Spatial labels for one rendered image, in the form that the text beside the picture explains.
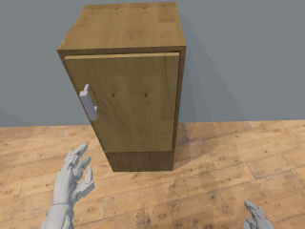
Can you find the handle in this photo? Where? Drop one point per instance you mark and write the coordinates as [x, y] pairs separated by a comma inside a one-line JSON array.
[[87, 103]]

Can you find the robot left hand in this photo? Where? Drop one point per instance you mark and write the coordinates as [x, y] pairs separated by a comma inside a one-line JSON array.
[[71, 172]]

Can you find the robot right hand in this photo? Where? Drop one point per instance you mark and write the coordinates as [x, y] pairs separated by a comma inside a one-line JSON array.
[[258, 215]]

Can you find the robot left forearm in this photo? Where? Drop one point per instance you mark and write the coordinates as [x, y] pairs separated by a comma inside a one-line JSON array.
[[59, 216]]

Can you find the cupboard door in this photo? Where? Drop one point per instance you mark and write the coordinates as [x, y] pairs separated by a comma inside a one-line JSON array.
[[135, 95]]

